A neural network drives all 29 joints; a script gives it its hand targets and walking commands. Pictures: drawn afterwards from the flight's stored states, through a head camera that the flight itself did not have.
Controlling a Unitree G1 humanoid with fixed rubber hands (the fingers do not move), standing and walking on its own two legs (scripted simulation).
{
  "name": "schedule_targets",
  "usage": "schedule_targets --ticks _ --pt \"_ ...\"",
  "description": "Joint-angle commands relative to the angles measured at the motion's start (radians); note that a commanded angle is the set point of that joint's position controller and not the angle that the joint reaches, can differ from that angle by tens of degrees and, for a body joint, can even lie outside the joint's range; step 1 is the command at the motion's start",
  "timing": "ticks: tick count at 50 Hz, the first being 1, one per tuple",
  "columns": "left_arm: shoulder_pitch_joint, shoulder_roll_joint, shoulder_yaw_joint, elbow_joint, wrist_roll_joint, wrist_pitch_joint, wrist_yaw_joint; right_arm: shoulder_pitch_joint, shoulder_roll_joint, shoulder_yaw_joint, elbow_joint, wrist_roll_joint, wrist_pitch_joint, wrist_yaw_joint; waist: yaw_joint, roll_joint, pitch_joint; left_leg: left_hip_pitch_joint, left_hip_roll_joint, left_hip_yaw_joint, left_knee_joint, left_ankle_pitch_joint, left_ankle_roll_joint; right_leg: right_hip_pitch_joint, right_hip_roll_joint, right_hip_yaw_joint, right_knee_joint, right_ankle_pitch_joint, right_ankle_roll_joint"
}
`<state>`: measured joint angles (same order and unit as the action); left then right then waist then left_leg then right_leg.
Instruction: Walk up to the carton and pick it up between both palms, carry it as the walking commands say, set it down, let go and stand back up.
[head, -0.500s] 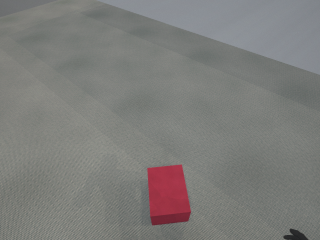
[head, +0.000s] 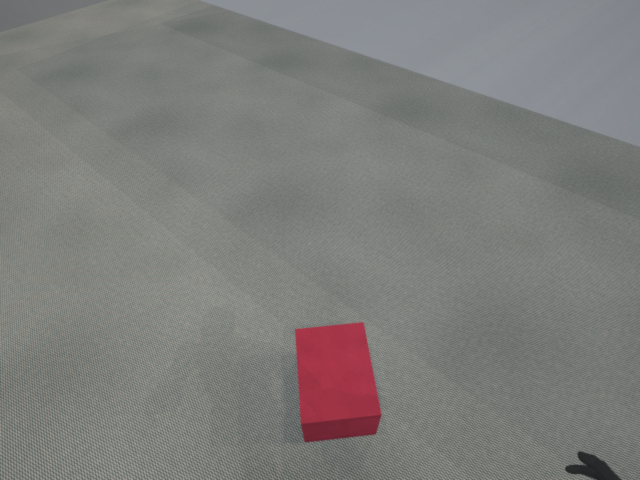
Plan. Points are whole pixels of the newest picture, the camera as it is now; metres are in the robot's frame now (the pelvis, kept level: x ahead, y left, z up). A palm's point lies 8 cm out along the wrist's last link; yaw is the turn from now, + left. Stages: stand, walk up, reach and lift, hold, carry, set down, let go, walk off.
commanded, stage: stand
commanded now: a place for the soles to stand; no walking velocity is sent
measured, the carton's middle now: (334, 380) +0.49 +0.00 -0.67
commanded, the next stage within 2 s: reach and lift in 0.42 s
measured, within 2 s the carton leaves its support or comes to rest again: neither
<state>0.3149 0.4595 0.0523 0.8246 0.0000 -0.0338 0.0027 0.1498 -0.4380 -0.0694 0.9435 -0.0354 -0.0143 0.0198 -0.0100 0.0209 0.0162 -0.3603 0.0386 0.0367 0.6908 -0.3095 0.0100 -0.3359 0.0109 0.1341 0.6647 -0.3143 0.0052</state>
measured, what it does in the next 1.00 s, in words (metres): stands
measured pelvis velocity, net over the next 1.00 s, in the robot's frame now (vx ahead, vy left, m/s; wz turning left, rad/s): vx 0.04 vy -0.02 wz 0.01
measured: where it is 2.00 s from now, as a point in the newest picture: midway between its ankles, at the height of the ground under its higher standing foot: outside the picture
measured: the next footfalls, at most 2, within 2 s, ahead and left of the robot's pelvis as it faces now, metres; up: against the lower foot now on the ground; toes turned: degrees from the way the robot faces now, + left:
none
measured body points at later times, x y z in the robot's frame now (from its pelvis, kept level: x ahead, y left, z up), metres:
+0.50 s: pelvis -0.01 +0.00 +0.00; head +0.03 -0.01 +0.45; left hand +0.09 +0.33 -0.09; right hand +0.13 -0.33 -0.10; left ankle +0.04 +0.12 -0.72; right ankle +0.03 -0.16 -0.72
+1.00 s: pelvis +0.04 -0.02 +0.00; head +0.17 -0.03 +0.42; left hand +0.23 +0.29 -0.10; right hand +0.26 -0.31 -0.12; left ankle +0.04 +0.12 -0.72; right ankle +0.04 -0.16 -0.72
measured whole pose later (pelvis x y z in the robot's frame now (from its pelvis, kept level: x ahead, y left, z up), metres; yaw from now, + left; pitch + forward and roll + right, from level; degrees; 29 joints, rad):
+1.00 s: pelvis +0.04 -0.02 +0.00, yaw +1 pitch +11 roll +1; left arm 0.03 0.41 0.07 0.66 0.00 0.06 -0.04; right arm -0.08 -0.37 -0.08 0.68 -0.04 0.06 0.02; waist -0.01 0.02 0.11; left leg -0.56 0.03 0.04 0.69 -0.32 -0.02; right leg -0.57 0.00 0.13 0.73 -0.36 0.03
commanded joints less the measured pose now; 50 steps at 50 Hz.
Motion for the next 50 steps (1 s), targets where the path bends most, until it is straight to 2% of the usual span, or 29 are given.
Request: schedule_targets --ticks 1,6,7,12,17,21,22,23,24,25,26,27,28,30,31,32,33,34,35,37,38,40,41,43,45,46,48,49,50 --pt "-0.106 0.134 0.004 0.013 0.022 0.003 -0.001 -0.069 -0.177 -0.013 -0.042 0.021 -0.018 -0.010 -0.008 -0.013 0.036 0.080 0.102 -0.172 -0.283 -0.215 0.066 -0.077 -0.046 0.084 -0.173 0.005 -0.073" --pt "-0.107 0.135 0.003 0.011 0.024 0.003 -0.002 -0.064 -0.180 -0.013 -0.030 0.021 -0.019 -0.009 -0.007 -0.027 0.026 0.082 0.098 -0.172 -0.281 -0.203 0.061 -0.063 -0.046 0.086 -0.172 0.024 -0.071" --pt "-0.104 0.136 0.002 0.009 0.023 0.003 -0.002 -0.063 -0.184 -0.012 -0.031 0.020 -0.019 -0.010 -0.008 -0.003 0.015 0.098 0.095 -0.162 -0.277 -0.185 0.060 -0.063 -0.048 0.083 -0.165 0.042 -0.072" --pt "-0.105 0.135 0.004 0.010 0.019 0.002 0.004 -0.065 -0.177 -0.007 -0.024 0.024 -0.020 -0.013 -0.007 -0.030 -0.020 0.111 0.099 -0.150 -0.240 -0.022 0.064 -0.018 -0.047 0.073 -0.142 0.147 -0.071" --pt "-0.112 0.133 0.003 0.006 0.018 0.002 0.007 -0.066 -0.170 -0.005 -0.026 0.027 -0.018 -0.013 -0.008 -0.023 -0.030 0.124 0.094 -0.143 -0.227 0.001 0.062 -0.018 -0.051 0.080 -0.145 0.148 -0.076" --pt "-0.111 0.141 0.002 0.012 0.017 0.004 0.009 -0.074 -0.171 -0.005 -0.023 0.029 -0.017 -0.013 -0.007 -0.041 -0.033 0.127 0.098 -0.140 -0.227 0.006 0.065 -0.012 -0.050 0.078 -0.141 0.159 -0.074" --pt "-0.428 -0.005 0.096 -0.339 0.067 0.069 -0.049 -0.291 -0.044 -0.081 -0.374 0.011 0.031 0.028 0.004 0.044 0.217 -0.143 -0.049 -0.035 -0.183 -0.221 -0.014 -0.094 0.018 -0.141 -0.130 -0.236 0.018" --pt "-0.352 -0.005 0.099 -0.240 0.077 0.099 -0.046 -0.225 -0.131 -0.120 -0.458 -0.045 0.072 0.043 -0.011 0.048 0.289 -0.149 -0.063 -0.015 -0.254 -0.343 -0.020 -0.009 0.054 -0.217 -0.123 -0.290 0.036" --pt "-0.305 0.007 0.100 -0.198 0.081 0.116 -0.049 -0.190 -0.160 -0.117 -0.423 -0.052 0.100 0.057 0.008 0.048 0.298 -0.134 -0.050 -0.010 -0.281 -0.374 -0.010 0.041 0.057 -0.237 -0.108 -0.282 0.043" --pt "-0.268 0.005 0.105 -0.208 0.077 0.115 -0.058 -0.159 -0.161 -0.111 -0.432 -0.062 0.106 0.067 0.012 0.003 0.258 -0.126 -0.043 -0.006 -0.278 -0.368 0.004 0.070 0.068 -0.253 -0.079 -0.258 0.049" --pt "-0.247 0.031 0.124 -0.248 0.087 0.119 -0.054 -0.121 -0.167 -0.130 -0.408 -0.058 0.116 0.068 0.017 0.054 0.224 -0.104 -0.033 -0.010 -0.265 -0.346 -0.003 0.075 0.065 -0.254 -0.050 -0.238 0.041" --pt "-0.270 0.050 0.122 -0.310 0.081 0.114 -0.046 -0.091 -0.174 -0.166 -0.425 -0.064 0.119 0.065 -0.006 0.064 0.163 -0.084 -0.018 -0.017 -0.269 -0.299 -0.011 0.108 0.072 -0.244 -0.037 -0.184 0.043" --pt "-0.274 0.059 0.129 -0.356 0.091 0.117 -0.038 -0.054 -0.151 -0.188 -0.415 -0.072 0.123 0.058 -0.020 0.063 0.115 -0.045 -0.030 -0.014 -0.239 -0.254 -0.030 0.090 0.066 -0.227 -0.043 -0.151 0.042" --pt "-0.254 0.048 0.141 -0.369 0.093 0.134 -0.034 -0.017 -0.111 -0.182 -0.381 -0.047 0.126 0.053 -0.025 0.058 0.045 0.049 -0.049 -0.011 -0.195 -0.169 -0.040 0.060 0.062 -0.207 -0.075 -0.103 0.033" --pt "-0.272 0.046 0.150 -0.385 0.080 0.136 -0.036 -0.044 -0.086 -0.181 -0.401 -0.034 0.120 0.048 -0.027 0.038 0.013 0.082 -0.062 -0.009 -0.153 -0.106 -0.047 0.027 0.052 -0.184 -0.092 -0.091 0.028" --pt "-0.280 0.041 0.155 -0.384 0.068 0.136 -0.041 -0.087 -0.069 -0.173 -0.413 -0.023 0.117 0.043 -0.017 0.045 -0.002 0.084 -0.068 -0.011 -0.122 -0.074 -0.054 -0.005 0.043 -0.171 -0.091 -0.093 0.023" --pt "-0.320 0.029 0.148 -0.393 0.048 0.136 -0.046 -0.155 -0.066 -0.172 -0.445 -0.017 0.113 0.041 -0.022 0.011 -0.015 0.077 -0.069 -0.009 -0.101 -0.075 -0.055 -0.042 0.039 -0.167 -0.095 -0.114 0.023" --pt "-0.365 0.020 0.143 -0.382 0.032 0.139 -0.049 -0.226 -0.065 -0.163 -0.475 -0.012 0.108 0.047 -0.008 -0.015 0.013 0.051 -0.071 -0.007 -0.091 -0.128 -0.049 -0.077 0.030 -0.165 -0.097 -0.187 0.024" --pt "-0.374 0.018 0.139 -0.368 0.022 0.138 -0.052 -0.248 -0.066 -0.158 -0.482 -0.021 0.105 0.046 -0.004 -0.036 -0.003 0.055 -0.070 -0.003 -0.079 -0.135 -0.052 -0.096 0.023 -0.169 -0.088 -0.190 0.020" --pt "-0.414 -0.005 0.118 -0.365 0.004 0.128 -0.046 -0.303 -0.052 -0.160 -0.474 -0.022 0.102 0.044 0.004 -0.015 -0.015 0.023 -0.068 -0.014 -0.057 -0.071 -0.060 -0.156 0.026 -0.177 -0.033 -0.142 0.022" --pt "-0.392 -0.008 0.125 -0.344 -0.001 0.125 -0.044 -0.312 -0.055 -0.158 -0.475 -0.031 0.101 0.043 0.020 -0.030 -0.037 0.009 -0.064 -0.018 -0.049 -0.007 -0.056 -0.145 0.029 -0.178 -0.012 -0.096 0.024" --pt "-0.378 -0.004 0.128 -0.294 -0.010 0.122 -0.039 -0.285 -0.051 -0.151 -0.421 -0.031 0.098 0.028 0.018 -0.024 -0.110 -0.001 -0.068 -0.019 -0.007 0.132 -0.055 -0.145 0.035 -0.176 0.029 0.023 0.032" --pt "-0.332 0.000 0.132 -0.248 0.000 0.120 -0.037 -0.233 -0.054 -0.166 -0.392 -0.049 0.096 0.016 0.009 -0.054 -0.152 0.034 -0.075 -0.019 0.010 0.213 -0.058 -0.143 0.043 -0.179 0.035 0.104 0.036" --pt "-0.288 -0.005 0.135 -0.175 0.002 0.110 -0.035 -0.196 -0.042 -0.149 -0.344 -0.049 0.086 0.003 0.021 -0.055 -0.211 0.031 -0.085 -0.024 0.037 0.349 -0.058 -0.154 0.052 -0.180 0.063 0.233 0.042" --pt "-0.304 -0.008 0.122 -0.147 -0.003 0.091 -0.036 -0.179 -0.013 -0.131 -0.300 -0.044 0.073 -0.006 0.010 -0.061 -0.279 0.017 -0.090 -0.031 0.069 0.470 -0.058 -0.186 0.054 -0.169 0.085 0.369 0.040" --pt "-0.318 -0.013 0.129 -0.141 -0.007 0.082 -0.037 -0.193 -0.004 -0.118 -0.290 -0.040 0.067 -0.008 0.013 -0.066 -0.292 -0.012 -0.095 -0.028 0.084 0.488 -0.060 -0.200 0.052 -0.158 0.092 0.402 0.041" --pt "-0.328 -0.014 0.133 -0.131 -0.014 0.054 -0.039 -0.194 0.035 -0.081 -0.296 -0.021 0.045 -0.014 0.027 -0.088 -0.340 -0.090 -0.102 -0.034 0.101 0.574 -0.053 -0.186 0.048 -0.138 0.115 0.549 0.047" --pt "-0.366 -0.023 0.125 -0.152 -0.028 0.037 -0.042 -0.208 0.054 -0.067 -0.301 -0.005 0.029 -0.016 0.023 -0.083 -0.384 -0.105 -0.103 -0.034 0.113 0.599 -0.050 -0.193 0.043 -0.126 0.126 0.604 0.044" --pt "-0.381 -0.037 0.127 -0.157 -0.036 0.028 -0.042 -0.236 0.072 -0.052 -0.323 0.008 0.022 -0.017 0.036 -0.088 -0.402 -0.152 -0.104 -0.032 0.116 0.601 -0.044 -0.193 0.043 -0.123 0.130 0.620 0.045"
